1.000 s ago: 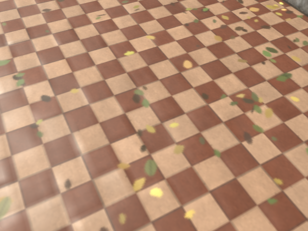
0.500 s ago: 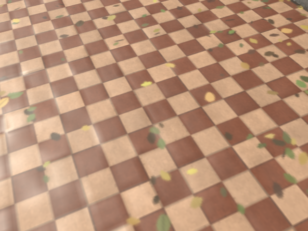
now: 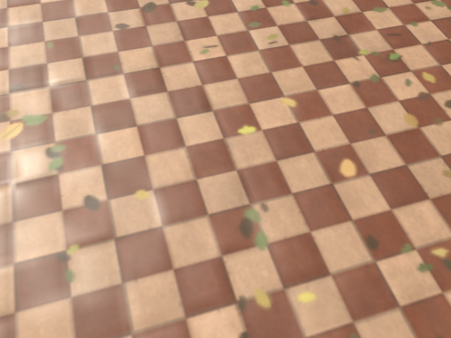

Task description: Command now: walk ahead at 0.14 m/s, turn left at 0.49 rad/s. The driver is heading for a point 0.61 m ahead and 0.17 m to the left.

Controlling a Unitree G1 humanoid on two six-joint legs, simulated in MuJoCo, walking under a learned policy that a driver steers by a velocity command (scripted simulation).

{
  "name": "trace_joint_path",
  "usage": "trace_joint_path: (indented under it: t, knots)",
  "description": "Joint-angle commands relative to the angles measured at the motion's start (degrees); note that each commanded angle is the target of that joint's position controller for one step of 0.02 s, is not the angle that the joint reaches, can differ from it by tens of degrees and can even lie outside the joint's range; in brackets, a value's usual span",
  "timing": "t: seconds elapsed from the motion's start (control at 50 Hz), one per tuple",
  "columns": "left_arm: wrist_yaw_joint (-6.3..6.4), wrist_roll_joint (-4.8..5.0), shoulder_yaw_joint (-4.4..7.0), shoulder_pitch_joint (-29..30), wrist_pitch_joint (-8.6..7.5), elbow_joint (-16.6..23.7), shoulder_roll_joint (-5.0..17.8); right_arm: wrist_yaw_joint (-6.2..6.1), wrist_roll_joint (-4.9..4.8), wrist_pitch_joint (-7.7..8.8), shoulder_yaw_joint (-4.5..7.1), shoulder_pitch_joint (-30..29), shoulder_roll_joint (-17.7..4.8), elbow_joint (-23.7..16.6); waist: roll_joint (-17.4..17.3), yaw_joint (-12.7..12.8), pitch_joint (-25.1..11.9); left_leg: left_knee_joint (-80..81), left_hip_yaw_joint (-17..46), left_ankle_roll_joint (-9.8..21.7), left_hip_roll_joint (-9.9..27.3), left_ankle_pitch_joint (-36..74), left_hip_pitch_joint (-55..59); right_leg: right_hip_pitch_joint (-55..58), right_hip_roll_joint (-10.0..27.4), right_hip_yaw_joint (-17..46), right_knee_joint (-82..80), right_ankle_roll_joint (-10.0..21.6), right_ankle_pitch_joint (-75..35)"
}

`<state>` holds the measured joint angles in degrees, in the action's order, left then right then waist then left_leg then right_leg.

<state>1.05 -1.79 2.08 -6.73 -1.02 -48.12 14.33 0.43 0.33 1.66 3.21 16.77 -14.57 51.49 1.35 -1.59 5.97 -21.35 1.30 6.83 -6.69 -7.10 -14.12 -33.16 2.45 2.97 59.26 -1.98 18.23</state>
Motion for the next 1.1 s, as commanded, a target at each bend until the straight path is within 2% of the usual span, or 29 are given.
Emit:
trace_joint_path:
  t: [0.02, 0.12, 0.22, 0.26, 0.28, 0.3, 0.32, 0.34, 0.36, 0.38, 0.4, 0.42, 0.44, 0.46, 0.5, 0.6, 0.7, 0.74, 0.76, 0.78, 0.8, 0.82, 0.84, 0.86, 0.88, 0.9, 0.92, 0.98, 1.1]
  knots:
    - [0.35, 0.15, 1.02, -5.71, 1.33, 1.48, 4.37, -0.47, 0.08, -0.13, 2.23, 1.20, -9.36, -3.87, -5.09, 2.22, -10.20, 2.71, 12.18, 6.67, 14.74, 35.49, 3.34, 4.00, -0.84, -1.47, -2.40, -1.10, -3.41]
    - [0.72, 0.69, 1.00, 0.91, 2.00, 3.95, 5.26, -1.06, 0.47, -1.71, 2.87, 3.38, -10.09, -4.61, -6.47, -0.28, -8.27, 2.33, 18.55, 5.63, 14.92, 20.99, 6.08, 1.64, -1.53, 0.45, -8.58, -1.08, -3.50]
    - [1.37, 1.75, 0.66, 2.24, 1.20, 5.50, 5.87, -1.24, 1.08, -2.96, 3.51, 2.73, -10.91, -5.78, -7.80, -0.91, -7.58, -1.71, 24.32, 6.52, 15.17, 25.59, 8.39, 5.15, -3.94, 1.54, -15.91, 0.22, 2.90]
    - [1.60, 2.21, 0.59, 0.28, 0.71, 5.59, 6.24, -1.14, 0.88, -3.33, 3.68, 0.82, -11.19, -6.52, -8.39, -0.02, -7.80, -3.02, 26.86, 5.42, 14.58, 26.63, 8.40, 9.58, -4.77, 1.89, -22.16, 1.08, 3.78]
    - [1.71, 2.31, 0.57, -1.80, 0.42, 5.29, 6.28, -1.09, 0.52, -3.54, 3.71, -0.98, -11.22, -7.01, -8.40, 1.30, -7.71, -3.85, 27.37, 3.88, 13.34, 24.49, 7.08, 13.73, -5.07, 1.71, -28.16, 1.52, 1.83]
    - [1.93, 1.93, 0.63, -4.60, -0.03, 4.77, 6.46, -1.14, -0.11, -3.71, 3.62, -3.30, -10.95, -7.70, -7.63, 3.25, -7.50, -5.75, 26.81, 1.37, 11.11, 19.50, 3.92, 19.91, -4.36, 1.89, -37.03, 2.07, -3.84]
    - [2.45, 1.13, 1.21, -6.38, -0.46, 4.59, 8.99, -1.20, -0.59, -3.60, 3.02, -3.53, -8.87, -8.66, -2.98, 3.15, -8.51, -10.83, 23.48, -1.79, 7.64, 8.43, -1.31, 27.05, 2.25, 7.04, -43.44, 3.64, -8.22]
    - [2.92, 0.69, 1.94, -2.73, -0.17, 6.38, 14.28, -1.22, -0.95, -3.44, 1.83, 1.36, -3.87, -9.57, 11.48, -1.20, -9.62, -22.36, 11.49, -5.33, -1.07, -19.10, -10.82, 33.80, 17.49, 22.06, -44.76, 8.85, -25.24]
    - [2.30, 1.02, 2.10, -4.20, 0.70, 6.38, 14.02, -1.83, 0.54, -4.04, 3.24, 3.01, -9.61, -8.26, 9.31, 0.24, -10.81, -33.73, 4.57, -6.16, -3.30, -31.77, -13.83, 30.33, 22.33, 25.52, -41.85, 16.30, -36.97]
    - [1.93, 1.23, 1.34, -5.11, 0.96, 6.55, 11.02, -1.79, 1.39, -4.29, 3.76, 2.82, -11.01, -7.56, 4.85, -0.28, -9.67, -40.61, 4.95, -6.71, -0.37, -29.54, -13.76, 29.04, 20.97, 21.73, -40.74, 17.49, -41.21]
    - [1.77, 1.33, 0.76, -2.68, 1.04, 6.99, 8.57, -1.47, 1.35, -4.66, 3.86, 1.78, -10.59, -6.88, 3.25, -0.87, -7.35, -43.52, 4.93, -7.41, 1.37, -25.48, -13.96, 26.74, 17.15, 15.53, -40.77, 15.95, -38.28]
    - [1.74, 0.99, 0.45, -0.43, 1.24, 7.85, 7.56, -0.93, 1.03, -5.18, 3.90, 1.32, -10.38, -6.65, 3.78, -1.52, -6.30, -44.58, 4.41, -8.27, 2.14, -21.98, -14.03, 25.97, 12.98, 10.18, -41.02, 13.29, -34.50]
    - [1.96, 0.68, 0.51, 0.00, 1.26, 8.18, 7.92, -0.15, 0.86, -5.59, 3.77, 0.93, -10.05, -6.85, 6.85, -1.39, -6.47, -45.60, 3.53, -9.12, 2.13, -19.65, -14.64, 26.61, 10.66, 6.82, -40.53, 12.10, -35.95]
    - [1.91, 0.39, 0.58, -0.92, 1.26, 8.13, 8.13, 0.45, 0.49, -5.81, 3.55, 0.51, -9.72, -6.91, 7.76, -0.68, -7.02, -46.00, 2.77, -9.88, 1.90, -18.53, -14.79, 27.47, 9.56, 4.54, -39.98, 11.92, -38.48]
    - [1.70, 0.31, 0.98, -3.29, 1.13, 7.67, 8.70, 1.10, -0.04, -6.08, 3.19, -1.87, -9.15, -7.87, 7.45, 0.70, -7.91, -44.13, 1.77, -10.70, 2.22, -17.41, -15.53, 29.84, 9.94, 2.91, -39.70, 12.59, -38.42]
    - [1.17, 0.16, 2.02, -6.29, 0.98, 6.84, 10.32, 1.81, 0.17, -6.73, 2.24, -6.37, -7.88, -9.90, 8.07, 2.74, -7.57, -34.63, -0.14, -10.43, 4.94, -18.06, -14.31, 31.35, 13.29, 1.95, -40.32, 14.28, -31.58]
    - [-0.04, -0.17, 2.98, -5.38, 1.29, 6.90, 12.23, 2.29, -0.35, -6.52, 1.41, -8.06, -7.16, -11.63, 9.63, 3.03, -7.81, -22.43, -4.18, -7.89, 5.72, -18.88, -4.84, 26.75, 14.39, -1.57, -38.53, 13.19, -27.76]
    - [-0.29, 0.12, 3.39, -5.25, 1.67, 6.76, 13.06, 2.30, -0.48, -6.15, 1.38, -7.43, -7.25, -11.98, 9.60, 2.56, -8.07, -16.44, -5.25, -6.65, 5.50, -17.37, -1.82, 26.22, 15.04, -2.19, -36.18, 12.04, -26.65]
    - [-0.35, 0.60, 3.54, -4.49, 1.93, 6.76, 13.28, 2.16, -0.24, -5.77, 1.33, -5.82, -6.92, -11.63, 8.39, 1.12, -8.26, -10.10, -5.86, -5.76, 5.02, -13.08, 1.91, 24.48, 14.55, -3.75, -33.31, 10.34, -24.54]
    - [-0.41, 0.88, 3.55, -5.20, 2.16, 6.32, 12.79, 1.62, 0.36, -5.12, 1.45, -4.07, -7.46, -11.00, 5.07, -0.07, -8.52, -2.47, -4.36, -4.91, 4.65, -6.83, 6.99, 20.84, 13.45, -5.96, -28.67, 7.22, -19.33]
    - [-0.73, 0.62, 3.07, -7.80, 2.51, 6.35, 10.37, 0.83, 1.35, -4.20, 2.35, -2.92, -11.74, -11.03, -7.73, -0.09, -7.83, 6.56, 10.01, -2.97, 13.44, -4.22, 12.02, 12.17, 8.65, -11.08, -15.79, 3.02, -5.56]
    - [-0.20, 0.42, 1.61, -5.45, 3.19, 10.66, 5.89, 0.76, 0.85, -3.80, 4.23, -2.48, -20.62, -12.34, -20.21, 0.32, -5.68, 6.33, 30.00, 5.49, 28.88, 18.17, 11.16, -1.32, -2.29, -11.09, -7.11, -0.19, 18.41]
    - [0.71, 0.20, 1.90, -2.60, 4.03, 10.14, 8.41, 0.54, 0.51, -3.74, 4.24, 1.18, -18.05, -11.24, -11.99, -3.18, -7.73, 4.64, 26.32, 9.92, 28.77, 20.11, 9.59, 0.57, -0.40, -3.32, 0.68, 0.09, 18.21]
    - [0.51, 1.18, 2.13, -3.28, 4.38, 9.21, 8.54, 0.17, 0.41, -3.77, 2.82, -1.91, -13.97, -11.16, -9.56, -0.57, -5.73, 4.50, 20.60, 9.29, 24.95, 18.10, 7.39, 1.21, 0.21, -1.91, 2.54, 0.61, 13.74]
    - [0.13, 1.70, 2.30, -4.59, 4.14, 7.85, 8.75, -0.17, 0.42, -3.91, 1.83, -6.54, -10.96, -11.60, -8.51, 1.67, -3.96, 5.13, 15.86, 6.62, 20.61, 14.65, 5.58, 2.61, 0.91, -1.23, 0.88, 0.94, 8.62]
    - [-0.12, 1.07, 2.66, -5.46, 3.94, 7.08, 9.57, -0.61, 0.18, -3.80, 1.32, -8.93, -9.71, -11.95, -9.84, 2.54, -4.12, 4.98, 13.43, 4.87, 17.90, 15.54, 6.60, 3.06, 0.68, -1.80, 0.23, 1.00, 5.46]
    - [-0.43, 0.37, 2.77, -7.09, 3.95, 5.90, 9.88, -0.87, 0.06, -3.62, 0.87, -9.17, -8.63, -11.97, -10.20, 2.61, -5.81, 4.50, 11.53, 4.64, 16.53, 19.80, 7.73, 4.54, 0.03, -2.52, 1.26, 0.71, 3.66]
    - [-0.93, 0.80, 2.46, -7.47, 4.46, 4.96, 8.42, -0.85, -0.04, -2.91, 0.38, -6.75, -8.44, -10.69, -6.90, 2.09, -7.76, 4.45, 10.97, 4.80, 16.99, 21.73, 10.39, 5.81, -0.59, -2.34, -0.25, 0.09, 2.25]
    - [-0.35, 0.88, 1.75, -5.14, 4.95, 4.00, 6.67, -1.29, 0.80, -2.49, -0.47, -4.44, -8.39, -7.68, -7.81, 0.19, -5.33, 5.50, 13.42, 5.25, 17.57, 12.06, 9.84, 9.90, -1.02, -1.89, -13.80, 0.51, 4.17]
